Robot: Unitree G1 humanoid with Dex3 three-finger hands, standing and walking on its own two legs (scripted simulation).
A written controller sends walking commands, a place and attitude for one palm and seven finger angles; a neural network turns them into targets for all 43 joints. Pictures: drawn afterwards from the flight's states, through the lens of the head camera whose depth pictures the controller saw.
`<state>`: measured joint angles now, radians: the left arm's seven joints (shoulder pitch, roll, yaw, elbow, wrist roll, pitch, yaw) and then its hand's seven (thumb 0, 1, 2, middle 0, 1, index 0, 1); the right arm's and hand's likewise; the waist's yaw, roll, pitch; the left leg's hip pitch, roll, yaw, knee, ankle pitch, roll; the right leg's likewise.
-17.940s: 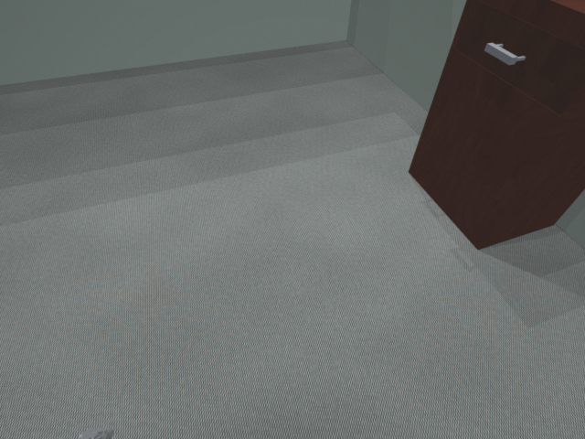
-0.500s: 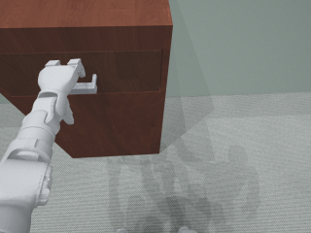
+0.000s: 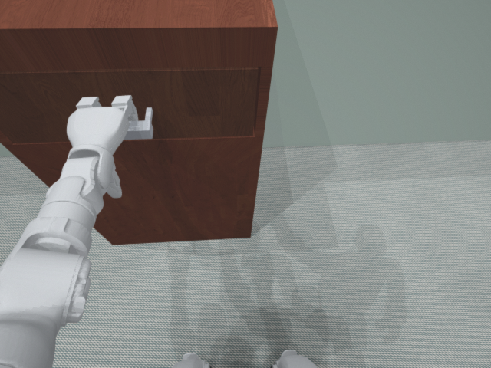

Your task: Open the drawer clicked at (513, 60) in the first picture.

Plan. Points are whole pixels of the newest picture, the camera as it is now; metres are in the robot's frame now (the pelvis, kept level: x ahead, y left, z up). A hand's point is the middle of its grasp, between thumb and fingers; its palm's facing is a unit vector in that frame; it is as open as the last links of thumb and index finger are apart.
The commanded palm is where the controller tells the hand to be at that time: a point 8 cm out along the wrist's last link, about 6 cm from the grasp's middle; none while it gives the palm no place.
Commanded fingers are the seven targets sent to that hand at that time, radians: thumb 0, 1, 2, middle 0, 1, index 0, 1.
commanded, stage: lower the fingers behind the handle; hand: left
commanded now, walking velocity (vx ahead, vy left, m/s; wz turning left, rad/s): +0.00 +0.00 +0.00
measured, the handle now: (120, 121) +0.55 +0.21 +0.02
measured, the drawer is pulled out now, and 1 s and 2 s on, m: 0.00 0.00 0.01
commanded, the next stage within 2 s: close the thumb around the handle in 0.70 s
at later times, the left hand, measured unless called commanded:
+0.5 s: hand (122, 153) +0.49 +0.20 +0.00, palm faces -0.06 -0.02 -1.00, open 13.8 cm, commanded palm +0.48 +0.20 +0.06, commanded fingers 0.00 -0.50 0.30 -0.30 -1.20 -0.30 -1.20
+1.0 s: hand (119, 153) +0.49 +0.20 +0.01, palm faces -0.06 -0.03 -1.00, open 12.8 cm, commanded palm +0.48 +0.20 +0.06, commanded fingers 0.00 0.12 0.56 -0.34 -1.27 -0.34 -1.27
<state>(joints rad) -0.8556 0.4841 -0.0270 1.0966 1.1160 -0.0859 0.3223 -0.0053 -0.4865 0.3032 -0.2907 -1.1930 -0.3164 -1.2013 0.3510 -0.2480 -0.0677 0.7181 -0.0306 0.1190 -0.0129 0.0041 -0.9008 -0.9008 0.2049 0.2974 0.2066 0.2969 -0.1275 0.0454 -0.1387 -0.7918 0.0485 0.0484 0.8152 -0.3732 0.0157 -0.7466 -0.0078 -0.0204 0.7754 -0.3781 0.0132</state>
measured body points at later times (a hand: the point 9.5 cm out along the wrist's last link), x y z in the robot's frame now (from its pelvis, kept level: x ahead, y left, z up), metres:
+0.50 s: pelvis -0.01 +0.00 -0.01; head +0.11 +0.00 +0.42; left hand +0.49 +0.20 +0.06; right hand -0.03 -0.28 -0.14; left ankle +0.00 +0.11 -0.70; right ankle -0.02 -0.13 -0.70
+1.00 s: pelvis -0.01 +0.00 -0.01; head +0.11 +0.00 +0.42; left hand +0.49 +0.20 +0.06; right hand -0.01 -0.28 -0.14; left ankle +0.00 +0.11 -0.70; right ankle -0.02 -0.13 -0.70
